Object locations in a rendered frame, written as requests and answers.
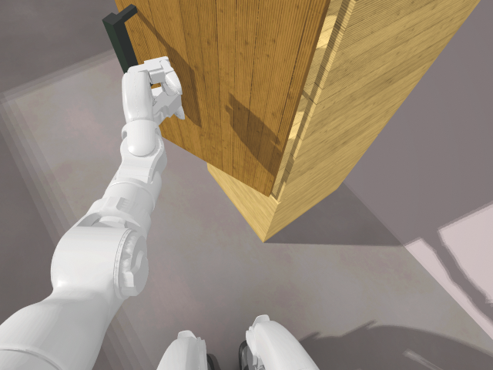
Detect left robot forearm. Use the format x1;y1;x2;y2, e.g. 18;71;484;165
51;119;167;286

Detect right robot thigh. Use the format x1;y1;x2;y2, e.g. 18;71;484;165
246;321;320;370

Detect cupboard door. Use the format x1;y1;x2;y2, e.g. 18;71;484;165
115;0;330;197

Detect left robot shin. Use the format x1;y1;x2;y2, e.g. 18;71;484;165
178;331;197;339

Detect left robot upper arm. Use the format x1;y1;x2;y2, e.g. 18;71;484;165
0;227;149;370

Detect handle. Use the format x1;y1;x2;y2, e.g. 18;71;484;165
102;4;153;86

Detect left robot hand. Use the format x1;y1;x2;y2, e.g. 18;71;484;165
122;56;185;125

